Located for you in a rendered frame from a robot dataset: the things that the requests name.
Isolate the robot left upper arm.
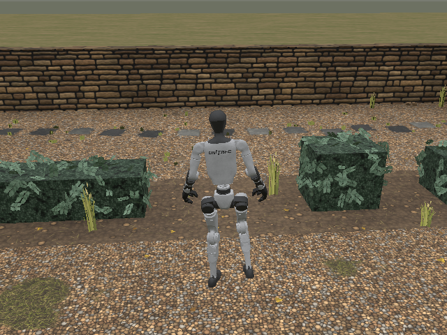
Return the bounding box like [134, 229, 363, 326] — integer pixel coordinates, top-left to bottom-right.
[188, 142, 205, 180]

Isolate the right robot forearm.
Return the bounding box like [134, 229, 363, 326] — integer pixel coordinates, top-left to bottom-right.
[251, 166, 265, 190]

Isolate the left robot hand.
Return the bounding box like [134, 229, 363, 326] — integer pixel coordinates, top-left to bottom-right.
[182, 190, 198, 204]

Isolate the right robot hand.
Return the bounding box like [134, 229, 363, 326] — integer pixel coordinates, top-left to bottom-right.
[252, 186, 268, 202]

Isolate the left robot thigh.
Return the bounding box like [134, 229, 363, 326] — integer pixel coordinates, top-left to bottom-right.
[201, 196, 220, 245]

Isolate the right robot thigh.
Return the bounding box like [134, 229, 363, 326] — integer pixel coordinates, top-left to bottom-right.
[234, 193, 248, 235]

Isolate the left robot forearm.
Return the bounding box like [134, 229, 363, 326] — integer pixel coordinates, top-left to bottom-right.
[183, 171, 195, 193]

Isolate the robot right upper arm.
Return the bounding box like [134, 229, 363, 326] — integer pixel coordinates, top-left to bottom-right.
[234, 140, 257, 177]

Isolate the robot thigh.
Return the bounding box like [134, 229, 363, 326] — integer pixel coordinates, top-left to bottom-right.
[234, 193, 248, 235]
[201, 196, 220, 245]

